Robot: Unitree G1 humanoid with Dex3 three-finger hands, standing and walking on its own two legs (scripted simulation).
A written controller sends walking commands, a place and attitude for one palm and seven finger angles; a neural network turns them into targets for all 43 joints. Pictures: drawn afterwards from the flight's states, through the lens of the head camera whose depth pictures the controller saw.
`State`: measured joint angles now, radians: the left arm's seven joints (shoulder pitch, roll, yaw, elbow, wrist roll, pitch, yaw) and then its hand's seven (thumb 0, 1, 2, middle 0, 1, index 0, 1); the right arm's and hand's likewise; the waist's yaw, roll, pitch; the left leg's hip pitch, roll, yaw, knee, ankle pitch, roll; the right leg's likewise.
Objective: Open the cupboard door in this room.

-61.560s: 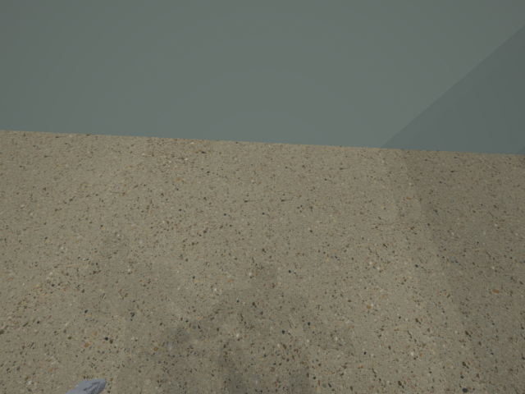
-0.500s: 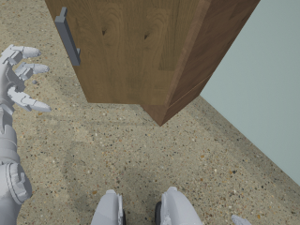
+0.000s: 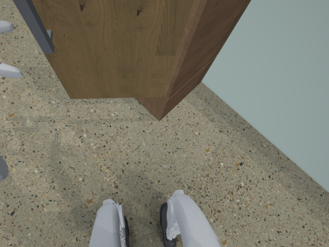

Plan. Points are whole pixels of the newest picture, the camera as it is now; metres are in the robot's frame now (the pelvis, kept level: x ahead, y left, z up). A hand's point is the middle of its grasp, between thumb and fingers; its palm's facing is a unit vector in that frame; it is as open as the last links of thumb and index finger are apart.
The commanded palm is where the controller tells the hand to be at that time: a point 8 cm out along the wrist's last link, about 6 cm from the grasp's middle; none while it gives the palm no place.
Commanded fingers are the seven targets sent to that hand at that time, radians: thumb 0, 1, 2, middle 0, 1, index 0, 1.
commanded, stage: move the hooked fingers beside the handle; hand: left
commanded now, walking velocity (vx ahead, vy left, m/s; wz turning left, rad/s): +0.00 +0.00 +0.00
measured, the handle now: (36, 16) +0.61 +0.22 +0.07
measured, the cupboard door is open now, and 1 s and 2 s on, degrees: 49 49 49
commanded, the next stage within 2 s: slide the fingers in behind the handle in 0.88 s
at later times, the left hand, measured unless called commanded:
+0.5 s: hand out of the picture +0.56 +0.28 +0.07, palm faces +0.00 -1.00 -0.03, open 14.0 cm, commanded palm +0.55 +0.30 +0.07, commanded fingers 0.00 -0.50 0.30 -0.30 -1.20 -0.30 -1.20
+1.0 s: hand (2, 36) +0.56 +0.28 +0.07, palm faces +0.01 -1.00 -0.04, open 14.0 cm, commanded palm +0.55 +0.30 +0.06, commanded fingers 0.00 -0.50 0.30 -0.30 -1.20 -0.30 -1.20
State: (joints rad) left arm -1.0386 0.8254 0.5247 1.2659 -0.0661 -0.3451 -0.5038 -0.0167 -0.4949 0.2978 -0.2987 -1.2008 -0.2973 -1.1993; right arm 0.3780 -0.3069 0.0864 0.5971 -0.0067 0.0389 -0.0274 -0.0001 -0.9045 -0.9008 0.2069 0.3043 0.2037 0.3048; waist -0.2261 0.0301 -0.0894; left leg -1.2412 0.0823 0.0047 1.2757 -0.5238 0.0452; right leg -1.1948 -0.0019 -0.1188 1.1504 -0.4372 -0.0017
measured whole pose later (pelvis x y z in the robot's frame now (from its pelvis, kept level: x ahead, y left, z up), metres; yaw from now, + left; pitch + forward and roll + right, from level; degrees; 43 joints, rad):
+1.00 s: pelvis +0.01 +0.00 +0.00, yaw -1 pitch +30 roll -7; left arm -1.06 0.85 0.55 1.25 -0.04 -0.34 -0.48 -0.02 -0.49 0.30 -0.30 -1.20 -0.30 -1.20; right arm 0.36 -0.29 0.09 0.57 -0.02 0.08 -0.01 0.00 -0.91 -0.90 0.21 0.30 0.20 0.30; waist -0.24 0.03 -0.08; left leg -1.27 0.09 -0.01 1.29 -0.55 0.04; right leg -1.21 0.01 -0.13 1.15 -0.45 0.00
